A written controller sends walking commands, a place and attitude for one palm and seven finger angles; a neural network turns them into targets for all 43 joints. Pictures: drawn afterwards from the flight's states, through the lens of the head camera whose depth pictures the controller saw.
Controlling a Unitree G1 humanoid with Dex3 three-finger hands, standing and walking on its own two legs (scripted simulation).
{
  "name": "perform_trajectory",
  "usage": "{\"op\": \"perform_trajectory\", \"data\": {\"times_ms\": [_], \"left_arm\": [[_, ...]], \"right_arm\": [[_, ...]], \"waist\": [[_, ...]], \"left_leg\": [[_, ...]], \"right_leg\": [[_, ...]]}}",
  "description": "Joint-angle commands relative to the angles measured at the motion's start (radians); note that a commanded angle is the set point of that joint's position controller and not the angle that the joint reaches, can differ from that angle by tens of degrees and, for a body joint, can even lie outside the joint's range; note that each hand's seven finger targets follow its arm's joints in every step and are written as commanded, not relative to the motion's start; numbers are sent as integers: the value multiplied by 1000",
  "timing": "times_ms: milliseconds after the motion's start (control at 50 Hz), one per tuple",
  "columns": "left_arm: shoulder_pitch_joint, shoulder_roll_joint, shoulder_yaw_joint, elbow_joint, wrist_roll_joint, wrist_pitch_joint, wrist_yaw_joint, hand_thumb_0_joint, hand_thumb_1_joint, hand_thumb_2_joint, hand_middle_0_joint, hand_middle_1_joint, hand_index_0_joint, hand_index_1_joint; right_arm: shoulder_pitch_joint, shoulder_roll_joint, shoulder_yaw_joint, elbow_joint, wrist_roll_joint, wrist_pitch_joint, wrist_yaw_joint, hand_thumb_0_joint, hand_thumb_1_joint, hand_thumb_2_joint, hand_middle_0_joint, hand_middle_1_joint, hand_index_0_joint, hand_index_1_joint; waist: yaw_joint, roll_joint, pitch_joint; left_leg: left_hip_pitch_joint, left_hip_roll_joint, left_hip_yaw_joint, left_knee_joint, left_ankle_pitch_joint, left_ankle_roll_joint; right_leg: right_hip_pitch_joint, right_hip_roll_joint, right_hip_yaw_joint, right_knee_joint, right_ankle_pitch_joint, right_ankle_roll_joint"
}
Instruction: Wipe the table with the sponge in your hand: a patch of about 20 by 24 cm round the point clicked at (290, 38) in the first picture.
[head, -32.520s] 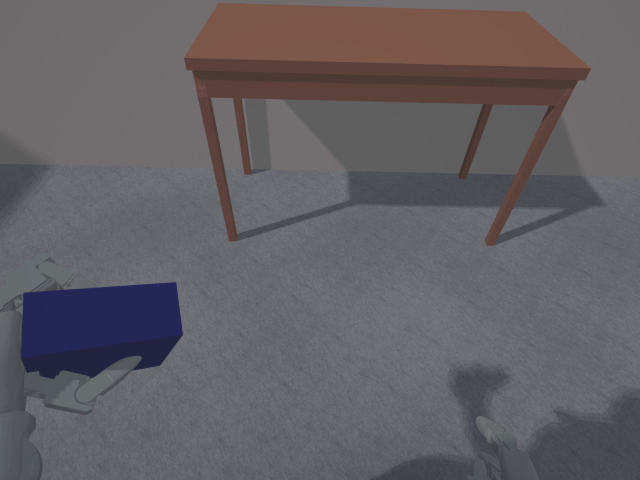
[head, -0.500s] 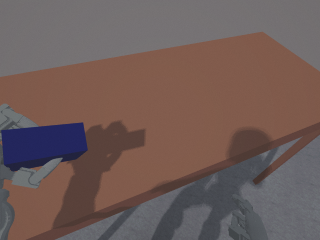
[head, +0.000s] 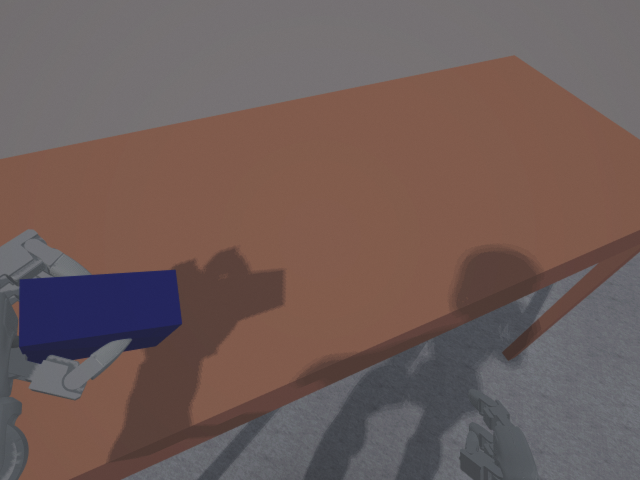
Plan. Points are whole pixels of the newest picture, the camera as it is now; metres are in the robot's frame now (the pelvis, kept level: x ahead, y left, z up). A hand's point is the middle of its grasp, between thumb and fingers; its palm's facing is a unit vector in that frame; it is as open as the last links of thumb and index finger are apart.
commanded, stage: look again from close up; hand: left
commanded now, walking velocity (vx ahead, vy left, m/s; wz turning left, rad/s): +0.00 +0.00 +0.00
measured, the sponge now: (122, 316) +0.23 +0.22 +0.13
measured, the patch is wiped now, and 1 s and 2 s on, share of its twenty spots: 0.00 0.00 0.00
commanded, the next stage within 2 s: turn the palm down, sponge in hand in 0.18 s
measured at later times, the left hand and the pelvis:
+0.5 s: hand (64, 293) +0.22 +0.25 +0.18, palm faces +0.38 -0.80 -0.47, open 9.1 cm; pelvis -0.02 -0.02 -0.01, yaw +0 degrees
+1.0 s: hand (152, 315) +0.22 +0.17 +0.17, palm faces +0.20 -0.55 -0.81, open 9.1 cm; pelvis -0.04 -0.09 -0.02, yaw -1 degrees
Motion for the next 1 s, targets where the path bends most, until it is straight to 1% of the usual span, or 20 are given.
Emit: {"op": "perform_trajectory", "data": {"times_ms": [0, 240, 260, 280, 300, 320, 340, 360, 420, 460, 540, 560, 580, 660, 680, 800, 900, 940, 960, 980], "left_arm": [[-86, 161, 97, -208, -5, -53, 12, 0, 100, 1300, -1200, -1600, -1200, -1600], [-54, 172, 109, -244, -6, -59, 14, 0, 100, 1300, -1200, -1600, -1200, -1600], [-973, 980, 454, -543, 39, -215, 29, 0, 100, 1300, -1200, -1600, -1200, -1600], [-657, 489, 315, -3, 105, -2, -27, 0, 100, 1300, -1200, -1600, -1200, -1600], [-497, 341, 140, 22, 69, 46, -38, 0, 100, 1300, -1200, -1600, -1200, -1600], [-424, 305, 167, -27, 64, 86, -61, 0, 100, 1300, -1200, -1600, -1200, -1600], [-350, 200, 84, -77, -6, 149, -103, 0, 100, 1300, -1200, -1600, -1200, -1600], [-218, 124, 41, -18, -51, 236, -129, 0, 100, 1300, -1200, -1600, -1200, -1600], [-228, 189, -32, -160, -2, 358, -165, 0, 100, 1300, -1200, -1600, -1200, -1600], [-231, 310, 45, -184, 92, 391, -142, 0, 100, 1300, -1200, -1600, -1200, -1600], [-292, 433, 208, -232, 133, 277, -59, 0, 100, 1300, -1200, -1600, -1200, -1600], [-370, 511, 280, -264, 120, 246, -27, 0, 100, 1300, -1200, -1600, -1200, -1600], [-437, 419, 198, -272, 114, 207, -6, 0, 100, 1300, -1200, -1600, -1200, -1600], [-548, 479, 189, -33, 155, 212, 18, 0, 100, 1300, -1200, -1600, -1200, -1600], [-566, 432, 115, 19, 162, 247, -4, 0, 100, 1300, -1200, -1600, -1200, -1600], [-702, 473, -88, 155, 256, 452, -188, 0, 100, 1300, -1200, -1600, -1200, -1600], [-608, 594, 105, 30, 257, 291, -202, 0, 100, 1300, -1200, -1600, -1200, -1600], [-507, 647, 217, -17, 237, 231, -171, 0, 100, 1300, -1200, -1600, -1200, -1600], [-450, 715, 297, -33, 237, 235, -136, 0, 100, 1300, -1200, -1600, -1200, -1600], [-432, 632, 247, -54, 232, 247, -108, 0, 100, 1300, -1200, -1600, -1200, -1600]], "right_arm": [[-84, -131, -52, -166, 1, -52, -10, 0, -900, -900, 200, 300, 200, 300], [-83, -126, -50, -167, -1, -55, -9, 0, -900, -900, 200, 300, 200, 300], [77, -184, 60, -240, 52, -46, -80, 0, -900, -900, 200, 300, 200, 300], [-94, -150, -58, -149, -81, -69, -42, 0, -900, -900, 200, 300, 200, 300], [-87, -161, -34, -165, -59, -80, 16, 0, -900, -900, 200, 300, 200, 300], [-73, -195, -55, -122, -54, -70, 32, 0, -900, -900, 200, 300, 200, 300], [-93, -175, -54, -143, -36, -73, 27, 0, -900, -900, 200, 300, 200, 300], [-137, -159, -37, -145, -3, -75, 37, 0, -900, -900, 200, 300, 200, 300], [-179, -189, -24, -162, 5, -55, 47, 0, -900, -900, 200, 300, 200, 300], [-240, -188, -2, -195, 24, -23, 42, 0, -900, -900, 200, 300, 200, 300], [-235, -158, -3, -199, -18, 0, -8, 0, -900, -900, 200, 300, 200, 300], [-258, -160, -2, -192, -1, -4, -17, 0, -900, -900, 200, 300, 200, 300], [-246, -124, 6, -188, -11, -21, -22, 0, -900, -900, 200, 300, 200, 300], [-209, -158, -4, -105, -1, -24, -43, 0, -900, -900, 200, 300, 200, 300], [-212, -153, 1, -105, -6, -21, -49, 0, -900, -900, 200, 300, 200, 300], [-274, -179, 15, -146, 33, -1, -95, 0, -900, -900, 200, 300, 200, 300], [-267, -153, 0, -170, 14, -25, -93, 0, -900, -900, 200, 300, 200, 300], [-249, -148, -10, -167, 5, -28, -84, 0, -900, -900, 200, 300, 200, 300], [-261, -147, -9, -173, 13, -33, -77, 0, -900, -900, 200, 300, 200, 300], [-250, -140, -11, -178, 7, -21, -69, 0, -900, -900, 200, 300, 200, 300]], "waist": [[-12, 58, -155], [-10, 87, -176], [-73, 260, -200], [72, 270, -395], [9, 147, -294], [36, 183, -398], [63, 214, -439], [75, 206, -399], [64, 136, -231], [60, 78, -166], [42, -66, -211], [46, -13, -230], [54, 43, -231], [4, 199, -157], [5, 206, -143], [-1, 85, -96], [64, -81, -204], [95, -77, -251], [121, 17, -265], [114, 55, -284]], "left_leg": [[37, 91, -108, -117, 98, -31], [40, 97, -113, -114, 111, -30], [-111, 86, -127, -97, -93, 2], [167, 25, -100, -18, 301, -91], [148, 37, -137, -15, 588, -123], [288, 85, -138, 24, 699, -128], [352, 82, -143, 23, 760, -124], [354, 85, -141, 12, 693, -121], [157, 55, -102, 0, 388, -83], [49, 33, -82, -26, 147, -57], [20, 27, -81, -21, 20, -40], [25, 23, -80, -21, -78, -41], [33, 12, -78, -18, -65, -45], [17, -9, -58, 8, -206, -42], [-1, -17, -52, 16, -200, -41], [-36, -21, -42, 85, -135, -40], [-83, -9, -86, 149, -55, -44], [-114, -6, -104, 180, -27, -50], [-117, -12, -97, 186, -12, -55], [-137, -7, -101, 190, 14, -61]], "right_leg": [[39, -31, 28, -31, 172, -40], [57, -37, 24, -27, 187, -43], [66, 23, 17, 99, -50, 24], [-34, 32, -54, 167, 109, -93], [-111, 56, -95, 125, 147, -79], [-170, 60, -77, 153, 157, -63], [-164, 42, -66, 157, 133, -59], [-185, 47, -56, 164, 83, -56], [-150, 22, -95, 123, 151, -57], [-132, 38, -89, 111, 106, -65], [-161, 46, -82, 100, -34, -45], [-183, 49, -57, 95, -103, -46], [-172, 46, -58, 87, -100, -55], [-239, 29, -18, 51, -185, -46], [-224, 14, -8, 34, -190, -46], [-221, -40, 115, -48, -391, -37], [-144, -64, 173, -15, -384, -33], [-96, -82, 203, 16, -271, -26], [-72, -83, 223, 30, -240, -41], [-48, -100, 213, 67, -115, -39]]}}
